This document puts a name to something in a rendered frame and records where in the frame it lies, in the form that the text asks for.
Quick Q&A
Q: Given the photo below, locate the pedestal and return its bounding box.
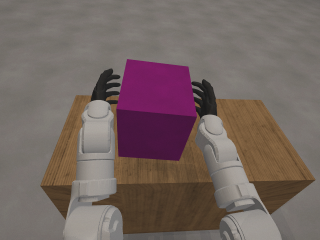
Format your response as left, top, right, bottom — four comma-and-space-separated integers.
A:
40, 95, 316, 234

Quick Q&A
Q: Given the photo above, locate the robot left upper arm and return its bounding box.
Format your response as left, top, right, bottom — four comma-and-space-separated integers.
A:
63, 205, 123, 240

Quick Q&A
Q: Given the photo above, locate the right robot hand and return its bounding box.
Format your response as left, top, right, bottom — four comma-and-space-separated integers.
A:
191, 79, 217, 119

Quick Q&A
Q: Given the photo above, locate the right robot forearm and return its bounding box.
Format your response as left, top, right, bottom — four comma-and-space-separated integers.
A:
195, 114, 282, 240

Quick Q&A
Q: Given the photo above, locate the left robot hand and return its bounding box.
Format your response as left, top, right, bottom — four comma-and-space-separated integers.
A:
90, 68, 121, 105

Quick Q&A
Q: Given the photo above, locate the left robot forearm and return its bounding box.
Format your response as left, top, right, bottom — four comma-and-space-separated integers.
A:
62, 100, 117, 240

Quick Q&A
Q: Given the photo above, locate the carton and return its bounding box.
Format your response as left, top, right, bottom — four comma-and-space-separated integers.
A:
116, 59, 197, 161

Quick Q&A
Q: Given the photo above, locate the robot right upper arm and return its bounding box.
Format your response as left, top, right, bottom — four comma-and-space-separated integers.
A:
219, 209, 281, 240

